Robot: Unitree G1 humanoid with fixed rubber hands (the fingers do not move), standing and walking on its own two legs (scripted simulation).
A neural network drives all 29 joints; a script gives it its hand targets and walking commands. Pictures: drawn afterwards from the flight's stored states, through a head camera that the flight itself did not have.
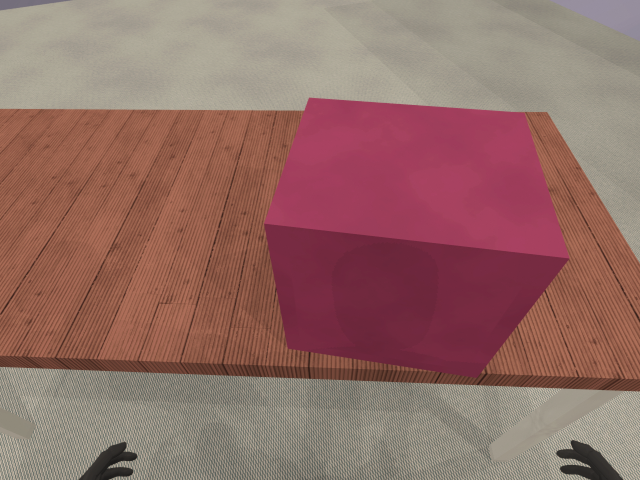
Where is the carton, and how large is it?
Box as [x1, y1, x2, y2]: [264, 98, 569, 377]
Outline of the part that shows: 309,98 264,222 288,348 476,377 569,258 524,113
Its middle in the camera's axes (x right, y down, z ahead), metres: +0.10 +0.00 +0.52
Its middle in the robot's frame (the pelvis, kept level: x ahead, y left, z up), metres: +0.41 -0.05 +0.07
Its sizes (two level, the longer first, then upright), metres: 0.270 0.229 0.272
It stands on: a table, 0.69 m high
